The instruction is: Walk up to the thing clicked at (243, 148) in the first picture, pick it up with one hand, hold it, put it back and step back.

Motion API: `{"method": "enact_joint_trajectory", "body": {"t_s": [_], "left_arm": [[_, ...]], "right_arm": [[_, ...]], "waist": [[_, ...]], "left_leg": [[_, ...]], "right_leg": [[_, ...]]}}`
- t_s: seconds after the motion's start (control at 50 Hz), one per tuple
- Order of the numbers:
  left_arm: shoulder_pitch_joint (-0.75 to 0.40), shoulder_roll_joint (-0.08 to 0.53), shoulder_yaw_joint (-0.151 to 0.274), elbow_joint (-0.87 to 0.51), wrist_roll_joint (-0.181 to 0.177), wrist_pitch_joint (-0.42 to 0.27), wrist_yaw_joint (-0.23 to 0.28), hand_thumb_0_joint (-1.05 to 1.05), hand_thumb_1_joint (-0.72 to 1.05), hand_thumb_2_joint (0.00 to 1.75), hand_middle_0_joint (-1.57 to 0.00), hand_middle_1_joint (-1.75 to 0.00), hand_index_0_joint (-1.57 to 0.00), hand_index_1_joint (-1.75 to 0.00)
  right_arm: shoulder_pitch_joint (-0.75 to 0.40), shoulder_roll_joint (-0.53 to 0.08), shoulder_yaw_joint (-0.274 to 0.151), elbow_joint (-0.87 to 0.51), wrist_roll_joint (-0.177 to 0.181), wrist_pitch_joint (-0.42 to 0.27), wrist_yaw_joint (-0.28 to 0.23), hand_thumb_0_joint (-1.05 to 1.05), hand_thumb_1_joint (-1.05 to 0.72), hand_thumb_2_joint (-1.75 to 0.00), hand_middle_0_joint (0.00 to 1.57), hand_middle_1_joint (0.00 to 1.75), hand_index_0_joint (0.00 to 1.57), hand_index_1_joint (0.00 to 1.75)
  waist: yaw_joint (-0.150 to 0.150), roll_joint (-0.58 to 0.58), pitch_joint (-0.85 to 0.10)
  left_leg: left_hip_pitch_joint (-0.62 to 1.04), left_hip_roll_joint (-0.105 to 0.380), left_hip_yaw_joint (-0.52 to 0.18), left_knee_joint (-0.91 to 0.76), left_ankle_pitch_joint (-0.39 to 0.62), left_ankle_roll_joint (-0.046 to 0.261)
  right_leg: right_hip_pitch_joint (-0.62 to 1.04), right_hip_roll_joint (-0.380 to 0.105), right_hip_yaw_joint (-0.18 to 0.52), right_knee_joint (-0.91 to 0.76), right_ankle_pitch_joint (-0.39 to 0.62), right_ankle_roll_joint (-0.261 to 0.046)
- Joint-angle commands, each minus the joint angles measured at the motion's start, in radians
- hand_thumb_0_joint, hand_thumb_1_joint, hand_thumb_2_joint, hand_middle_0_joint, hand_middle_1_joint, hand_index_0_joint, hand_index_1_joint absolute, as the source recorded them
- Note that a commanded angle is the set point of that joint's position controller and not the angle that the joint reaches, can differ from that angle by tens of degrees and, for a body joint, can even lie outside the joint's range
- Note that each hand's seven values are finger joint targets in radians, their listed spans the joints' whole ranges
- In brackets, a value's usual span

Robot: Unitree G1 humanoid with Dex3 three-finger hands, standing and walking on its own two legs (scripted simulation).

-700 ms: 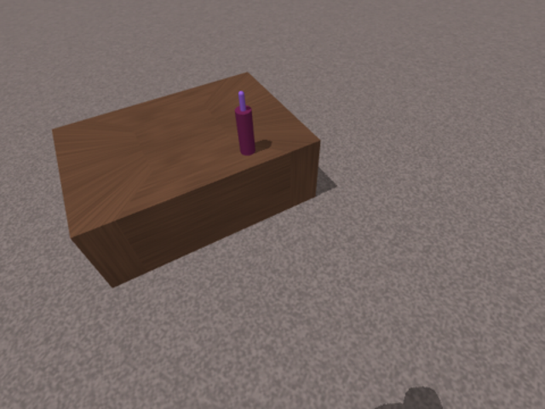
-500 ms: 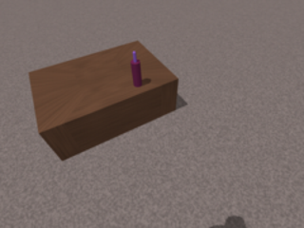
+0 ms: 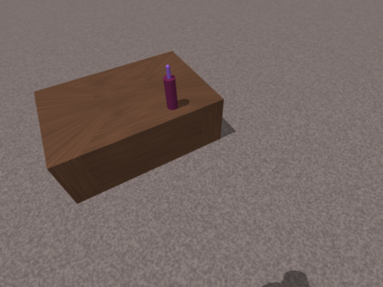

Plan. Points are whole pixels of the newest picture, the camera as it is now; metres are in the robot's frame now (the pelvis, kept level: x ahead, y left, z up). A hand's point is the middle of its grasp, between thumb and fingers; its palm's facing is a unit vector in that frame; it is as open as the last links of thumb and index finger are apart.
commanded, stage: stand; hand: right
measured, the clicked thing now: (170, 87) +1.14 +0.18 -0.29
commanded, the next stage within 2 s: walk up in 0.42 s
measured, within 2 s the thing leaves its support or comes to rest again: neither
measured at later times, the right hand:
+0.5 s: hand out of the picture +0.08 -0.25 -0.16, palm faces -0.07 +0.94 -0.34, open 7.4 cm
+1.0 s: hand (272, 243) +0.26 -0.16 -0.14, palm faces -0.29 +0.87 -0.40, open 7.4 cm
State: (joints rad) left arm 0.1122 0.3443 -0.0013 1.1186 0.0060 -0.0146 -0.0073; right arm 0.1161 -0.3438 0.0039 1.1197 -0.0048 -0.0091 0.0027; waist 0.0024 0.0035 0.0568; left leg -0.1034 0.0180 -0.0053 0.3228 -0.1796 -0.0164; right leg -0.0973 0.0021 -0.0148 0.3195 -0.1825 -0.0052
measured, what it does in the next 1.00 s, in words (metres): walks ahead, turning left: left foot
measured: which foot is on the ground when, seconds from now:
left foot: down 0.00-0.46, up 0.48-0.72, down 0.74-1.00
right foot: down 0.00-0.76, up 0.78-1.00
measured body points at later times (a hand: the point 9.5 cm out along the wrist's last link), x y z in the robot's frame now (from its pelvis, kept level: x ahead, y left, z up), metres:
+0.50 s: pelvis +0.01 +0.00 +0.00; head +0.02 +0.00 +0.44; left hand +0.08 +0.31 -0.13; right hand +0.09 -0.30 -0.13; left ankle +0.00 +0.13 -0.74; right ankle +0.00 -0.11 -0.75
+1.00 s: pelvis +0.16 +0.09 -0.02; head +0.16 +0.12 +0.43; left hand +0.15 +0.43 -0.14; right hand +0.27 -0.21 -0.11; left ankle +0.12 +0.21 -0.75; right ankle +0.26 -0.04 -0.71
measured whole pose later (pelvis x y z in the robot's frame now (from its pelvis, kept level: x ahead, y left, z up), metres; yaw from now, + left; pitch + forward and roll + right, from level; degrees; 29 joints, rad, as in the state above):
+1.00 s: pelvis +0.16 +0.09 -0.02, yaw +18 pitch -3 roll +1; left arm 0.23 0.45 0.08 0.87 0.02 -0.01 -0.09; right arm 0.39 -0.37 -0.05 0.85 -0.01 -0.08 0.05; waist -0.02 -0.08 0.08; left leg -0.20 -0.01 0.00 0.54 -0.29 0.03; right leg -0.48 -0.10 -0.01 0.90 -0.34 -0.01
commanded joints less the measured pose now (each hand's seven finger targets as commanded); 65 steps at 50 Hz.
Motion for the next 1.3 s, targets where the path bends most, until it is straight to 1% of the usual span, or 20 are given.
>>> {"method": "enact_joint_trajectory", "body": {"t_s": [0.0, 0.38, 0.4, 0.42, 0.46, 0.56, 0.64, 0.7, 0.72, 0.74, 0.76, 0.82, 0.88, 1.04, 1.12, 1.14, 1.16, 1.18, 1.2, 1.28], "left_arm": [[-0.04, 0.21, 0.039, -0.06, 0.001, -0.021, 0.016, 0.0, 0.9, 0.9, -0.2, -0.3, -0.2, -0.3], [-0.036, 0.213, 0.039, -0.058, 0.0, -0.019, 0.019, 0.0, 0.9, 0.9, -0.2, -0.3, -0.2, -0.3], [0.034, 0.336, 0.123, -0.124, 0.01, -0.037, -0.005, 0.0, 0.9, 0.9, -0.2, -0.3, -0.2, -0.3], [0.092, 0.332, 0.134, -0.113, 0.027, -0.039, -0.01, 0.0, 0.9, 0.9, -0.2, -0.3, -0.2, -0.3], [0.143, 0.379, 0.166, -0.152, 0.04, -0.048, -0.01, 0.0, 0.9, 0.9, -0.2, -0.3, -0.2, -0.3], [-0.009, 0.333, 0.163, -0.277, 0.047, -0.071, -0.025, 0.0, 0.9, 0.9, -0.2, -0.3, -0.2, -0.3], [-0.004, 0.342, 0.165, -0.312, 0.047, -0.062, -0.045, 0.0, 0.9, 0.9, -0.2, -0.3, -0.2, -0.3], [0.015, 0.292, 0.148, -0.331, 0.054, -0.043, -0.047, 0.0, 0.9, 0.9, -0.2, -0.3, -0.2, -0.3], [0.05, 0.235, 0.127, -0.337, 0.05, -0.036, -0.051, 0.0, 0.9, 0.9, -0.2, -0.3, -0.2, -0.3], [0.041, 0.167, 0.107, -0.377, 0.027, -0.039, -0.054, 0.0, 0.9, 0.9, -0.2, -0.3, -0.2, -0.3], [-0.013, 0.274, 0.119, -0.394, 0.025, -0.041, -0.047, 0.0, 0.9, 0.9, -0.2, -0.3, -0.2, -0.3], [0.123, 0.317, 0.12, -0.304, 0.004, -0.031, -0.047, 0.0, 0.9, 0.9, -0.2, -0.3, -0.2, -0.3], [0.18, 0.303, 0.135, -0.282, 0.012, -0.017, -0.063, 0.0, 0.9, 0.9, -0.2, -0.3, -0.2, -0.3], [0.037, 0.263, 0.146, -0.375, 0.023, -0.031, -0.082, 0.0, 0.9, 0.9, -0.2, -0.3, -0.2, -0.3], [0.158, 0.246, 0.162, -0.35, 0.022, -0.048, -0.078, 0.0, 0.9, 0.9, -0.2, -0.3, -0.2, -0.3], [0.269, 0.282, 0.181, -0.326, 0.026, -0.059, -0.067, 0.0, 0.9, 0.9, -0.2, -0.3, -0.2, -0.3], [0.371, 0.357, 0.204, -0.318, 0.042, -0.073, -0.056, 0.0, 0.9, 0.9, -0.2, -0.3, -0.2, -0.3], [0.347, 0.421, 0.201, -0.335, 0.022, -0.075, -0.05, 0.0, 0.9, 0.9, -0.2, -0.3, -0.2, -0.3], [0.255, 0.408, 0.19, -0.361, 0.011, -0.069, -0.051, 0.0, 0.9, 0.9, -0.2, -0.3, -0.2, -0.3], [0.165, 0.296, 0.152, -0.372, 0.007, -0.069, -0.044, 0.0, 0.9, 0.9, -0.2, -0.3, -0.2, -0.3]], "right_arm": [[-0.037, -0.209, -0.04, -0.052, -0.005, -0.022, -0.013, 0.0, -0.9, -0.9, 0.2, 0.3, 0.2, 0.3], [-0.031, -0.206, -0.039, -0.051, -0.004, -0.021, -0.014, 0.0, -0.9, -0.9, 0.2, 0.3, 0.2, 0.3], [0.008, -0.298, -0.106, -0.132, -0.013, -0.02, 0.016, 0.0, -0.9, -0.9, 0.2, 0.3, 0.2, 0.3], [-0.058, -0.278, -0.103, -0.162, -0.02, -0.013, 0.029, 0.0, -0.9, -0.9, 0.2, 0.3, 0.2, 0.3], [-0.17, -0.222, -0.099, -0.256, -0.041, -0.007, 0.041, 0.0, -0.9, -0.9, 0.2, 0.3, 0.2, 0.3], [0.038, -0.263, -0.141, -0.25, -0.028, -0.014, 0.086, 0.0, -0.9, -0.9, 0.2, 0.3, 0.2, 0.3], [0.093, -0.23, -0.152, -0.27, -0.026, -0.021, 0.099, 0.0, -0.9, -0.9, 0.2, 0.3, 0.2, 0.3], [0.303, -0.289, -0.183, -0.213, -0.023, -0.032, 0.075, 0.0, -0.9, -0.9, 0.2, 0.3, 0.2, 0.3], [0.417, -0.341, -0.201, -0.197, -0.025, -0.039, 0.056, 0.0, -0.9, -0.9, 0.2, 0.3, 0.2, 0.3], [0.475, -0.451, -0.212, -0.224, -0.033, -0.05, 0.04, 0.0, -0.9, -0.9, 0.2, 0.3, 0.2, 0.3], [0.392, -0.489, -0.212, -0.267, 0.001, -0.055, 0.044, 0.0, -0.9, -0.9, 0.2, 0.3, 0.2, 0.3], [0.197, -0.385, -0.169, -0.34, -0.003, -0.075, 0.023, 0.0, -0.9, -0.9, 0.2, 0.3, 0.2, 0.3], [0.219, -0.342, -0.148, -0.344, -0.003, -0.09, 0.022, 0.0, -0.9, -0.9, 0.2, 0.3, 0.2, 0.3], [0.291, -0.353, -0.154, -0.385, -0.004, -0.113, 0.013, 0.0, -0.9, -0.9, 0.2, 0.3, 0.2, 0.3], [0.247, -0.329, -0.143, -0.41, -0.008, -0.106, 0.002, 0.0, -0.9, -0.9, 0.2, 0.3, 0.2, 0.3], [0.27, -0.282, -0.125, -0.414, -0.007, -0.103, -0.001, 0.0, -0.9, -0.9, 0.2, 0.3, 0.2, 0.3], [0.306, -0.204, -0.102, -0.425, 0.003, -0.103, -0.002, 0.0, -0.9, -0.9, 0.2, 0.3, 0.2, 0.3], [0.31, -0.212, -0.099, -0.434, 0.014, -0.101, -0.014, 0.0, -0.9, -0.9, 0.2, 0.3, 0.2, 0.3], [0.284, -0.288, -0.116, -0.408, -0.004, -0.097, -0.026, 0.0, -0.9, -0.9, 0.2, 0.3, 0.2, 0.3], [0.33, -0.276, -0.121, -0.328, 0.006, -0.086, 0.011, 0.0, -0.9, -0.9, 0.2, 0.3, 0.2, 0.3]], "waist": [[-0.002, 0.008, -0.069], [-0.004, -0.01, -0.079], [0.042, -0.008, -0.126], [0.086, -0.015, -0.052], [0.144, -0.217, 0.041], [0.023, -0.117, 0.035], [0.004, -0.145, 0.026], [-0.091, 0.043, -0.059], [-0.149, 0.202, -0.072], [-0.163, 0.451, -0.056], [-0.134, 0.244, -0.059], [-0.001, 0.09, -0.002], [0.017, 0.123, -0.01], [-0.021, 0.114, 0.048], [0.065, 0.082, -0.035], [0.123, -0.02, -0.094], [0.156, -0.262, -0.149], [0.121, -0.367, -0.12], [0.088, -0.235, -0.048], [0.011, -0.174, 0.066]], "left_leg": [[-0.007, 0.111, -0.079, -0.047, 0.116, 0.033], [0.005, 0.112, -0.08, -0.052, 0.155, 0.031], [-0.175, 0.046, -0.134, 0.062, -0.271, 0.103], [-0.428, 0.022, -0.1, 0.12, -0.375, 0.082], [-0.653, 0.041, -0.001, 0.525, -0.269, 0.055], [-0.488, 0.147, -0.043, 0.504, -0.192, 0.01], [-0.213, 0.084, 0.083, 0.34, -0.042, 0.011], [0.117, -0.018, 0.157, 0.333, -0.117, 0.04], [0.235, 0.012, 0.032, 0.25, -0.268, 0.092], [0.219, 0.289, -0.579, -0.046, -0.462, 0.216], [0.058, 0.411, -0.894, -0.202, -0.605, 0.32], [-0.048, 0.272, -0.497, -0.082, -0.447, 0.234], [-0.154, 0.193, -0.296, -0.069, -0.273, 0.215], [-0.163, 0.204, -0.256, -0.029, -0.147, 0.226], [-0.223, 0.153, -0.153, 0.203, 0.141, 0.17], [-0.279, 0.097, -0.112, 0.431, 0.208, 0.139], [-0.422, -0.001, -0.033, 0.77, 0.066, 0.095], [-0.627, -0.106, 0.012, 0.9, -0.33, 0.067], [-0.612, -0.017, -0.07, 0.98, -0.332, 0.07], [-0.455, 0.062, -0.049, 0.772, -0.127, 0.054]], "right_leg": [[-0.003, -0.132, 0.102, -0.053, 0.116, -0.02], [0.012, -0.131, 0.093, -0.043, 0.157, -0.022], [0.157, -0.077, 0.027, 0.058, -0.319, -0.041], [0.261, -0.133, 0.102, 0.015, -0.463, -0.082], [0.187, -0.462, 0.394, -0.225, -0.582, -0.229], [0.063, -0.368, 0.116, -0.182, -0.335, -0.21], [-0.132, -0.266, -0.078, -0.054, -0.278, -0.147], [-0.331, -0.2, -0.145, 0.299, -0.304, -0.122], [-0.456, -0.146, -0.174, 0.629, -0.212, -0.094], [-0.66, 0.02, -0.153, 0.916, -0.448, -0.043], [-0.62, -0.043, 0.062, 0.946, -0.436, -0.052], [-0.541, -0.15, 0.084, 0.873, -0.226, -0.04], [-0.39, -0.134, 0.033, 0.683, -0.163, -0.009], [-0.376, -0.114, 0.007, 0.405, -0.025, -0.011], [-0.081, -0.041, -0.072, 0.262, -0.014, -0.028], [0.084, -0.031, -0.042, 0.229, -0.074, -0.05], [0.204, -0.218, 0.225, 0.088, -0.284, -0.095], [0.213, -0.457, 0.641, -0.115, -0.349, -0.18], [0.075, -0.48, 0.68, -0.113, -0.376, -0.243], [-0.163, -0.266, 0.182, -0.096, -0.198, -0.182]]}}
